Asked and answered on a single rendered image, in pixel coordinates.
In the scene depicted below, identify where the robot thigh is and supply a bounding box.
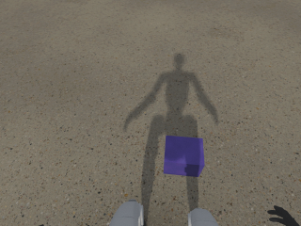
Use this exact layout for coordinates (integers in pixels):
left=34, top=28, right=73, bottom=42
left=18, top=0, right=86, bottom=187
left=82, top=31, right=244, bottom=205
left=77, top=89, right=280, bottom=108
left=187, top=208, right=219, bottom=226
left=109, top=201, right=144, bottom=226

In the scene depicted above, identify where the robot right thigh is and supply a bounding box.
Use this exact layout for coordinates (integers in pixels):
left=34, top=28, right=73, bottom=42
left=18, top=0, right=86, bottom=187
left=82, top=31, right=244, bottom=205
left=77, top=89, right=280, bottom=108
left=187, top=208, right=219, bottom=226

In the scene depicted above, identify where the robot right hand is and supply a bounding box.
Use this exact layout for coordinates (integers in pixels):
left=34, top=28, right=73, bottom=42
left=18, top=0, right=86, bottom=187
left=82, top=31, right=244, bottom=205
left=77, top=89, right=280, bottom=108
left=267, top=205, right=300, bottom=226

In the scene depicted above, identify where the carton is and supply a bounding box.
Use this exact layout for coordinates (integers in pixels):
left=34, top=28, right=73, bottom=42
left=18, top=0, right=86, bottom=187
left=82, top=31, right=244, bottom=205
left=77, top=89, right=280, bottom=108
left=163, top=136, right=205, bottom=177

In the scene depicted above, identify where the robot left thigh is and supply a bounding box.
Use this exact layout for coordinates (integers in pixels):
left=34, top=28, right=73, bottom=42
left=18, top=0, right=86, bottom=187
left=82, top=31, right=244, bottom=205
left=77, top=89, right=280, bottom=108
left=109, top=201, right=144, bottom=226

